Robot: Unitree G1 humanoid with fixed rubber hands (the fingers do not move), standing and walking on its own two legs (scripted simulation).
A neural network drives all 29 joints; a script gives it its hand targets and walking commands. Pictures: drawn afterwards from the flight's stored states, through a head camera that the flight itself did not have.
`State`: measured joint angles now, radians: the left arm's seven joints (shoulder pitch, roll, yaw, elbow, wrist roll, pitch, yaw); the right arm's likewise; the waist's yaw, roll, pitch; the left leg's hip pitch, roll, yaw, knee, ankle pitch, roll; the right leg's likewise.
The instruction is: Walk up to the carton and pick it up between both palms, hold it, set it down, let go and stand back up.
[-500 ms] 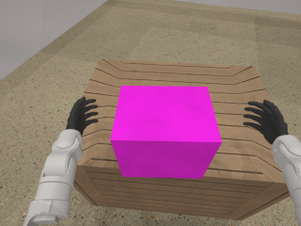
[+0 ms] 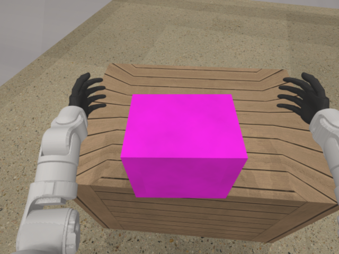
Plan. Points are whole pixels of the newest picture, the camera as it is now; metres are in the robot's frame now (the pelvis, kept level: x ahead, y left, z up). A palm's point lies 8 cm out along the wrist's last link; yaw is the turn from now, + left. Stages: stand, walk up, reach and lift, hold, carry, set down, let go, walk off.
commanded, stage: reach and lift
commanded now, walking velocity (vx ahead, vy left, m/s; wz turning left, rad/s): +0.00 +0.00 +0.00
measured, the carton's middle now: (181, 148) +0.40 +0.01 -0.04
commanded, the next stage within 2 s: none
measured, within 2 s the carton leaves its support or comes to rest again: neither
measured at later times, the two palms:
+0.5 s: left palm (98, 142) +0.37 +0.22 +0.03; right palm (281, 141) +0.38 -0.25 +0.04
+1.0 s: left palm (103, 149) +0.37 +0.22 +0.00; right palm (271, 141) +0.40 -0.24 +0.02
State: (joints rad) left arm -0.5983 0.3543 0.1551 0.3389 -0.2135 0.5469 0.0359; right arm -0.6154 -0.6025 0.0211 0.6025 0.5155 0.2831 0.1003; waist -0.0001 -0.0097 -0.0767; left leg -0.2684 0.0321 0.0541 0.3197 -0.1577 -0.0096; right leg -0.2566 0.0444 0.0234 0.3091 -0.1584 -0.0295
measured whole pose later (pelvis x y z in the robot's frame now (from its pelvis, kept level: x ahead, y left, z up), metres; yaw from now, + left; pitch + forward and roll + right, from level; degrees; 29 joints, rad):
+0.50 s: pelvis +0.00 +0.00 -0.01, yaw +1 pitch +13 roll -1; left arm -0.55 0.24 0.03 0.76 -0.18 0.02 0.05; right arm -0.56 -0.45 0.02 0.95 0.41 -0.15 0.11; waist 0.02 0.01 -0.13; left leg -0.50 0.03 0.02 0.47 -0.20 -0.01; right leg -0.46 0.05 -0.01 0.42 -0.19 -0.03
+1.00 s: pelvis -0.04 -0.01 -0.04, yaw +2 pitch +23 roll +0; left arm -0.85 0.27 -0.07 1.33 -0.30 -0.34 0.02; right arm -0.82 -0.42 0.21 1.30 0.53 -0.34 0.06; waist 0.03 -0.02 -0.25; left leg -0.84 0.04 0.00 0.67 -0.23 -0.03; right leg -0.83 0.05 -0.02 0.67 -0.25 -0.04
